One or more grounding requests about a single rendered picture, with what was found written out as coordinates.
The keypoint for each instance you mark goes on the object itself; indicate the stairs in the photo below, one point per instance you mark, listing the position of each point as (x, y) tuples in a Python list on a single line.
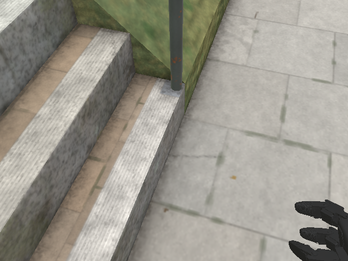
[(83, 138)]

